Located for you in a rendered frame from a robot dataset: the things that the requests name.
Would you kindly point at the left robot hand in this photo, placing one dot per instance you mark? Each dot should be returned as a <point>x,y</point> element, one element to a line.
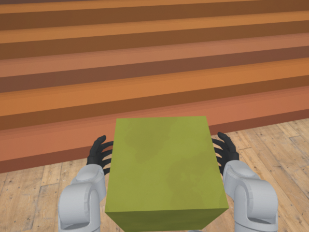
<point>96,155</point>

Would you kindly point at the robot left forearm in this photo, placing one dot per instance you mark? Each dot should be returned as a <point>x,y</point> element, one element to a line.
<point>78,205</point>

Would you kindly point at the robot right forearm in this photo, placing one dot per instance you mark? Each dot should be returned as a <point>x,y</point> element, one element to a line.
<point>255,200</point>

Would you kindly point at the carton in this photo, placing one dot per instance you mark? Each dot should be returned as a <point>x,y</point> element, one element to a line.
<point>164,175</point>

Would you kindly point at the right robot hand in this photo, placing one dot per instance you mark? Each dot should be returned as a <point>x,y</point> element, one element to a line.
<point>228,153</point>

